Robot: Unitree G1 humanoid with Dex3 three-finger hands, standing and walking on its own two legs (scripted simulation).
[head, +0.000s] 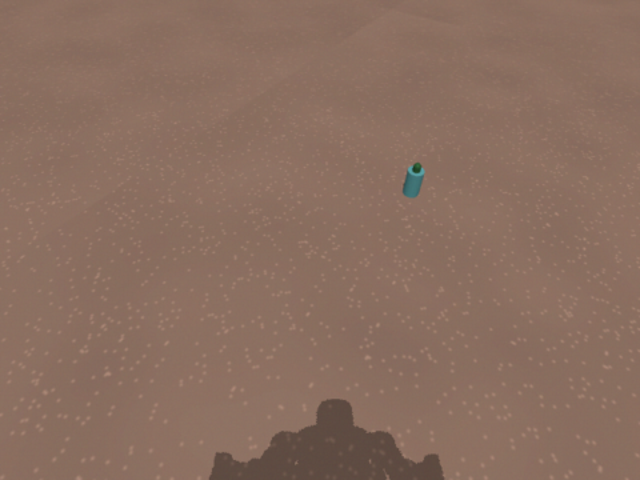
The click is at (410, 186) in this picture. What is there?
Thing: necked bottle
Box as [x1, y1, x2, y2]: [403, 163, 424, 197]
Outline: 419,163 415,163 413,166 410,166 408,168 403,188 403,193 406,196 414,197 418,193 424,172
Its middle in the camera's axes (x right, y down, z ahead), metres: +0.43 -0.30 +1.81
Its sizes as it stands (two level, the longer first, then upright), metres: 0.077 0.077 0.174
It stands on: the floor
